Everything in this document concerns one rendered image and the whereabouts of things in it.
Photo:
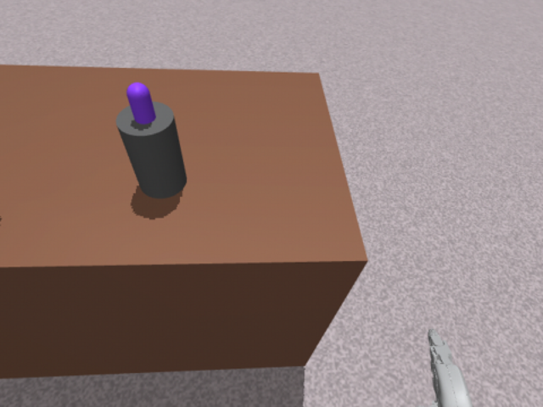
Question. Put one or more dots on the bottle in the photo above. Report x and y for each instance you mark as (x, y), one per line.
(148, 131)

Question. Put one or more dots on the right robot hand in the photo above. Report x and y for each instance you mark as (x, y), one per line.
(449, 383)

